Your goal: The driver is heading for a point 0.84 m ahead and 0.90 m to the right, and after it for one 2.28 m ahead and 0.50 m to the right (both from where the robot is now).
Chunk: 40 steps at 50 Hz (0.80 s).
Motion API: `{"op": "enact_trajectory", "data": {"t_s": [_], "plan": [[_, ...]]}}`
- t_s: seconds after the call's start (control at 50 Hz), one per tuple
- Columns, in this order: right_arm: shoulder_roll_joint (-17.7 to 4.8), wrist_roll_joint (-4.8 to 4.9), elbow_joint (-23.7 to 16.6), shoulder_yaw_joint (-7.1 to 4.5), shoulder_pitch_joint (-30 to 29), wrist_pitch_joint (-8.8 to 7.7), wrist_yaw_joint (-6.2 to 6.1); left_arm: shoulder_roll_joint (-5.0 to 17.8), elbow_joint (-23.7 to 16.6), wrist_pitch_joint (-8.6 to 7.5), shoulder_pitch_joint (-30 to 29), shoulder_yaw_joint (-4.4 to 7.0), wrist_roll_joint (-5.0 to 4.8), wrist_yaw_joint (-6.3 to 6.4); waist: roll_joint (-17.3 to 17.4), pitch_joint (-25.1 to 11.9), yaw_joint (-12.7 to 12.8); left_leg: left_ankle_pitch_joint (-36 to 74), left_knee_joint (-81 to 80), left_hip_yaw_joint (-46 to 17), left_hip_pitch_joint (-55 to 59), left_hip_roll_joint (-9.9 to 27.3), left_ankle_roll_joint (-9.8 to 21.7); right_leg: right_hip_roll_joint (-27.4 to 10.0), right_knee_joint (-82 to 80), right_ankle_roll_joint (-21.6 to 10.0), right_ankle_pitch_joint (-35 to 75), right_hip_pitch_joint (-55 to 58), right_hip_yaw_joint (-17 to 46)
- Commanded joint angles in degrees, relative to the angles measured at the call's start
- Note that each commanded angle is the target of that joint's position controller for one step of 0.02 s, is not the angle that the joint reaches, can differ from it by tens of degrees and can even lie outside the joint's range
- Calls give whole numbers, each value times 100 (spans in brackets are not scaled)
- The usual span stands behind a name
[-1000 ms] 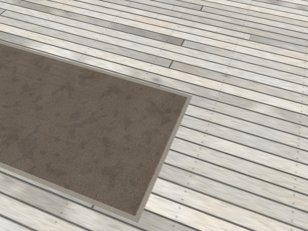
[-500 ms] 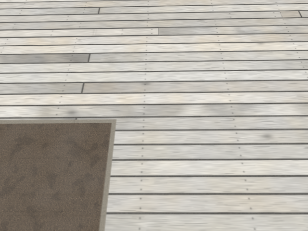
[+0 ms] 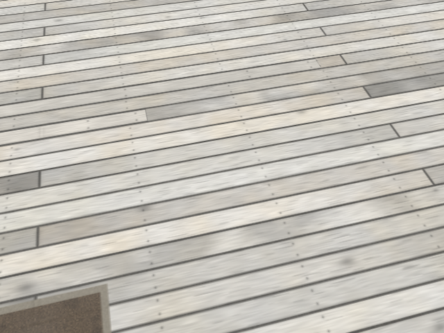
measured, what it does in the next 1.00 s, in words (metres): walks ahead, turning right: right foot, then left foot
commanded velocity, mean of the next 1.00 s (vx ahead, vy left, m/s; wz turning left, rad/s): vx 0.50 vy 0.00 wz -0.60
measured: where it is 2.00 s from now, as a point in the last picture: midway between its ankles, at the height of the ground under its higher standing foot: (376, 232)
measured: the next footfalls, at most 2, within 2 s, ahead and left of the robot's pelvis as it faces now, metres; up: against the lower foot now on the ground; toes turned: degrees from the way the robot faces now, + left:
right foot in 0.38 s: +0.35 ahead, -0.18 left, +0.00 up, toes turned -16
left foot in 0.88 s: +0.70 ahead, -0.11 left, +0.00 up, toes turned -35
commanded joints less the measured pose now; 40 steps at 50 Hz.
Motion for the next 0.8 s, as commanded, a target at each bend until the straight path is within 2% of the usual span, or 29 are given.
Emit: {"op": "enact_trajectory", "data": {"t_s": [0.02,0.06,0.12,0.2,0.24,0.28,0.3,0.34,0.36,0.38,0.4,0.42,0.44,0.46,0.48,0.5,0.52,0.58,0.62,0.68,0.74,0.8], "plan": [[-570,-23,-134,-169,340,-43,-60,550,-559,-61,-253,195,-22,-32,851,-110,-261,-87,-1660,-1733,1404,1604,786,-713,47,60,510,-1572,129],[-635,34,-28,-202,386,-90,-62,352,-634,-8,-382,152,-20,-50,815,-26,-247,351,-1848,-1286,1306,1624,894,-794,-216,92,636,-1683,20],[-850,34,110,-278,475,-88,-73,248,-775,-6,-702,107,21,-89,632,24,-286,1016,-1983,-755,1484,1707,994,-858,-899,164,1224,-1968,-24],[-999,57,224,-304,522,-13,-108,150,-881,-90,-1289,46,18,-240,550,143,-476,1491,-2007,120,1575,1528,808,-774,-2180,105,2330,-1647,-379],[-1092,96,320,-326,699,39,-125,107,-998,-103,-1643,19,13,-313,515,250,-590,1537,-1996,357,1734,1583,747,-711,-2636,37,2463,-1529,-575],[-1197,159,404,-358,824,102,-124,148,-1118,-94,-1865,29,-3,-376,531,334,-600,1800,-1888,507,2041,1703,676,-651,-2946,-83,2266,-1484,-692],[-1259,194,426,-378,833,140,-128,206,-1164,-88,-1892,54,4,-401,554,324,-542,2260,-1727,598,2196,1752,628,-573,-3063,-174,2035,-1384,-781],[-1447,253,421,-436,801,215,-161,427,-1167,-49,-1615,169,44,-412,737,23,-259,4162,-955,816,2422,1764,514,-212,-3150,-415,1428,-734,-1092],[-1509,277,404,-454,754,263,-182,619,-1049,-25,-1069,282,47,-399,757,-301,86,4877,-121,938,2346,1703,437,19,-3266,-580,1287,12,-1222],[-1411,282,370,-409,690,282,-207,912,-772,8,-84,464,29,-336,602,-790,617,4728,1108,1085,1747,1514,259,226,-3599,-811,1643,1449,-1197],[-1004,64,260,-251,874,255,-211,1387,-573,75,729,624,-15,-211,-289,-1295,813,2006,2974,1076,182,1196,8,-627,-3670,-1175,1652,3206,219],[-374,-65,-108,-22,1263,97,-135,1868,-727,-19,381,619,-39,-220,-1427,-1957,79,-2467,4707,214,-2036,14,-249,-1907,-4470,-2259,164,4559,3615],[-952,156,-147,-126,544,-86,-66,1294,-815,-123,475,468,-9,-261,-613,-2065,577,-2257,5092,-727,-2629,202,-153,-2000,-5052,-2127,-248,4519,3920],[-1095,306,-302,-160,157,-189,-33,1060,-743,-212,268,380,32,-274,-439,-1237,524,-1646,4839,-660,-2923,422,-37,-1843,-5143,-1889,244,3869,3115],[-1016,215,-240,-137,147,-237,-70,935,-749,-252,-58,331,25,-271,35,-822,256,-1168,4348,-669,-2609,658,-23,-1583,-5131,-1703,904,3050,2481],[-1029,68,-184,-165,178,-234,-101,795,-797,-254,-401,284,52,-255,100,-570,34,-895,3891,-673,-2236,797,-88,-1366,-5185,-1587,1529,2376,2008],[-1046,30,-158,-188,289,-176,-89,694,-874,-260,-592,237,124,-229,-48,-504,-147,-698,3718,-716,-1891,884,-136,-1230,-5308,-1566,1934,1948,1775],[-854,-40,-155,-158,281,-10,-85,735,-783,-298,-595,241,100,-141,-32,-357,-254,-363,3109,-558,-1632,820,-407,-1049,-5497,-1633,2718,1260,1320],[-718,-54,-294,-111,-150,31,-94,848,-664,-289,-415,268,91,-61,-30,-173,-134,273,2382,-505,-1740,710,-550,-884,-5521,-1543,2800,1044,1070],[-539,-23,-452,-34,-817,0,-47,877,-509,-238,-175,276,56,2,-171,-59,129,1347,1052,-479,-1353,434,-582,-596,-5424,-1252,2304,807,844],[-583,64,-606,-35,-1280,-62,26,920,-324,-212,133,294,10,19,-207,8,308,1719,390,-537,-1010,243,-510,-696,-5275,-1141,1896,864,1125],[-770,88,-645,-109,-1283,-120,81,840,-215,-154,241,283,-12,52,-325,-18,241,1260,18,-726,-955,209,-333,-901,-4742,-1049,1831,1453,1623]]}}
Keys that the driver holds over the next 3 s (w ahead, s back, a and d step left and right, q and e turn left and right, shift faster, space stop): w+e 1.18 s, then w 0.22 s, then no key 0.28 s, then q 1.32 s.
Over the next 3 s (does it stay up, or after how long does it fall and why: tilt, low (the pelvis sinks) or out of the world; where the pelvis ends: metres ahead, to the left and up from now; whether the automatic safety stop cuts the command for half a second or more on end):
stays up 0.85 -0.48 0.01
